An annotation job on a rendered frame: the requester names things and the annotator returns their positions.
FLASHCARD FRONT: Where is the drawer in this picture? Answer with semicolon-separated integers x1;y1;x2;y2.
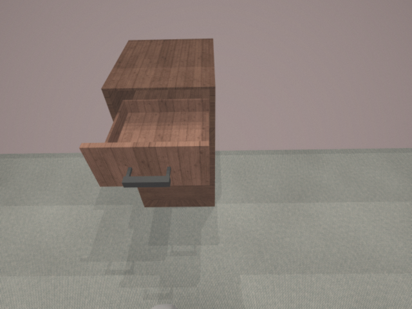
79;98;210;187

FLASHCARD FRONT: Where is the cabinet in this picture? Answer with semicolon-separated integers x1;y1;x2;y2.
101;39;216;207

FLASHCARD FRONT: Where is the handle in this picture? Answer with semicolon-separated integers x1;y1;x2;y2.
122;167;171;187

